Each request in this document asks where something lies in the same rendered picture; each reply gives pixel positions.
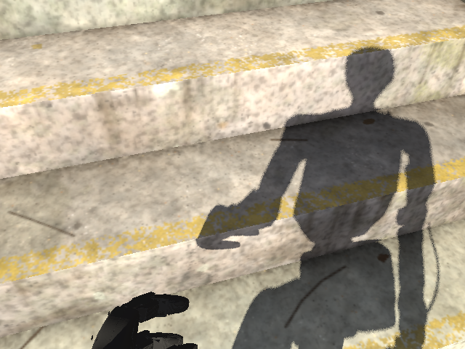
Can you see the robot left hand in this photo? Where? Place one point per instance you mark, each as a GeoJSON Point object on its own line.
{"type": "Point", "coordinates": [120, 328]}

